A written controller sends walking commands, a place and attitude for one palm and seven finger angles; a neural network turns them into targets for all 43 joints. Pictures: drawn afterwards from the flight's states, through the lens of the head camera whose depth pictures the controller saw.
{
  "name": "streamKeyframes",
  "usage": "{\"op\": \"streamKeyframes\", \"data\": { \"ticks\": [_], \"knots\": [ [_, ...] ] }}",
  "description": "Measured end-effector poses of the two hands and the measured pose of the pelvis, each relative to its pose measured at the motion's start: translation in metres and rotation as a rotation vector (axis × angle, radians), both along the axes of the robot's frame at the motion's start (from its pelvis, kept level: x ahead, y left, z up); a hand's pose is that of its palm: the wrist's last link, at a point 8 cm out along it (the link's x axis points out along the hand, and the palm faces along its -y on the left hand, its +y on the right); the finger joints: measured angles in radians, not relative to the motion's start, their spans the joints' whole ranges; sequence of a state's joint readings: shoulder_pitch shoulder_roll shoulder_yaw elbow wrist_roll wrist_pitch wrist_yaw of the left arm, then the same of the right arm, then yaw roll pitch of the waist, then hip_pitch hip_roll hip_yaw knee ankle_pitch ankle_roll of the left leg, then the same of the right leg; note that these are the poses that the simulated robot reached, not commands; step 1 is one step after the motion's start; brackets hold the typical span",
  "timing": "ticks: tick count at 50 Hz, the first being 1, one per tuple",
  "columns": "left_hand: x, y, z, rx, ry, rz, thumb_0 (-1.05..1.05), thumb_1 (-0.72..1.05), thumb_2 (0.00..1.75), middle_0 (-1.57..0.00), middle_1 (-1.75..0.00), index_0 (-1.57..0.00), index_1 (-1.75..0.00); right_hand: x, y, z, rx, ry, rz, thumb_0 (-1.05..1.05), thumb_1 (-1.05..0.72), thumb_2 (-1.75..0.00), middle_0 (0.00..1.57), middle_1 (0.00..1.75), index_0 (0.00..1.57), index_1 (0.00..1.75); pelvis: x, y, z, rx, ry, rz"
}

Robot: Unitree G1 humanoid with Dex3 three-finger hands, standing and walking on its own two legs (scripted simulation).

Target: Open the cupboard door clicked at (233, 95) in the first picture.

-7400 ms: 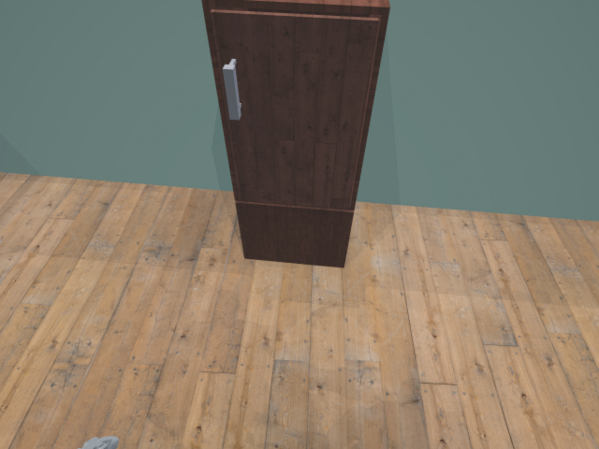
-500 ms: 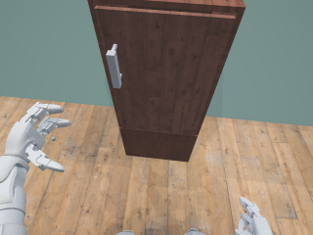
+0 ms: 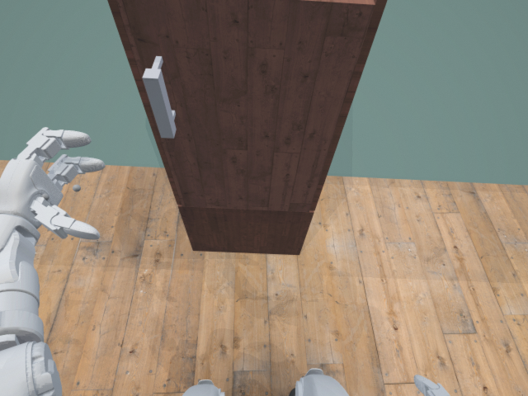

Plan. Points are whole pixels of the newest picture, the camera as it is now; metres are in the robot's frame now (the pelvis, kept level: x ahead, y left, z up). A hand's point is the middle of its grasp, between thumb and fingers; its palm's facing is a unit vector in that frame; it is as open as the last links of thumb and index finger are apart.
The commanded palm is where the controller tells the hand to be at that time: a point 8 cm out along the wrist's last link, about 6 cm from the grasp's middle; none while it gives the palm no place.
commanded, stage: move the hooked fingers beside the handle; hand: left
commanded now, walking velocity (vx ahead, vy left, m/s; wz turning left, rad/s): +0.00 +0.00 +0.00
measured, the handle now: (163, 98) +0.60 +0.19 +0.07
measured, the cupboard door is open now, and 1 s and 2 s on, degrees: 0 0 0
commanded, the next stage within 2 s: slide the fingers in behind the handle in 1.74 s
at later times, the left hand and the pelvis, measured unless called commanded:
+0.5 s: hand (99, 145) +0.46 +0.26 +0.09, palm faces -0.06 -1.00 +0.00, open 14.0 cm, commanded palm +0.45 +0.31 +0.08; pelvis +0.00 +0.01 -0.01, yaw -1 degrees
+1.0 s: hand (119, 105) +0.56 +0.25 +0.09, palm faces -0.06 -1.00 -0.01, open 14.0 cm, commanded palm +0.54 +0.30 +0.07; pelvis +0.00 +0.02 -0.02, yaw -2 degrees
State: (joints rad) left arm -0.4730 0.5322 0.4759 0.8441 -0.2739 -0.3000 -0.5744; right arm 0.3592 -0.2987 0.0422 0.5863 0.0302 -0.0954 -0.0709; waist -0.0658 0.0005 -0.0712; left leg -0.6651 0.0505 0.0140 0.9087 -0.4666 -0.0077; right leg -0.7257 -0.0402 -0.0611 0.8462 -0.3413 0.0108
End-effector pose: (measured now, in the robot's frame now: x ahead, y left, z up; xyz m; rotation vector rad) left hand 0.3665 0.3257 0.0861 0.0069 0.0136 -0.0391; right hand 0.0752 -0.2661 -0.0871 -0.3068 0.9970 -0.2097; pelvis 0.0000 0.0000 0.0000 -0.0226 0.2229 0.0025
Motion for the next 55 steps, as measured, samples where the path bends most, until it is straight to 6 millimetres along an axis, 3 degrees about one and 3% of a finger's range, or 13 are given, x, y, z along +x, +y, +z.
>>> {"op": "streamKeyframes", "data": {
  "ticks": [16,31,43,50,55],
  "knots": [
    [0.054,-0.005,0.001,-0.011,-0.004,-0.013,-0.02,-0.50,0.30,-0.30,-1.20,-0.30,-1.20,-0.025,0.004,-0.009,-0.007,0.110,-0.046,0.01,-0.91,-0.90,0.20,0.30,0.20,0.30,-0.004,0.005,-0.008,-0.009,0.054,-0.009],
    [0.099,-0.010,0.001,-0.001,0.015,-0.013,-0.02,-0.50,0.30,-0.30,-1.20,-0.30,-1.20,-0.071,0.009,-0.015,-0.014,0.272,-0.116,0.01,-0.91,-0.90,0.20,0.30,0.20,0.30,-0.006,0.010,-0.013,-0.020,0.107,-0.015],
    [0.147,-0.014,0.003,0.000,0.023,-0.023,-0.02,-0.50,0.30,-0.30,-1.20,-0.30,-1.20,-0.109,0.014,-0.012,-0.035,0.405,-0.173,0.01,-0.91,-0.90,0.20,0.30,0.20,0.30,-0.005,0.014,-0.020,-0.036,0.172,-0.018],
    [0.173,-0.018,0.002,0.000,0.024,-0.020,-0.02,-0.50,0.30,-0.30,-1.20,-0.30,-1.20,-0.124,0.023,-0.011,-0.025,0.476,-0.204,0.00,-0.91,-0.90,0.20,0.30,0.20,0.30,0.000,0.016,-0.023,-0.043,0.210,-0.024],
    [0.179,-0.018,-0.005,0.002,0.038,-0.026,-0.01,-0.50,0.30,-0.30,-1.20,-0.30,-1.20,-0.128,0.031,-0.009,0.000,0.505,-0.230,0.00,-0.91,-0.90,0.20,0.30,0.20,0.30,0.006,0.018,-0.021,-0.042,0.221,-0.038]
  ]
}}
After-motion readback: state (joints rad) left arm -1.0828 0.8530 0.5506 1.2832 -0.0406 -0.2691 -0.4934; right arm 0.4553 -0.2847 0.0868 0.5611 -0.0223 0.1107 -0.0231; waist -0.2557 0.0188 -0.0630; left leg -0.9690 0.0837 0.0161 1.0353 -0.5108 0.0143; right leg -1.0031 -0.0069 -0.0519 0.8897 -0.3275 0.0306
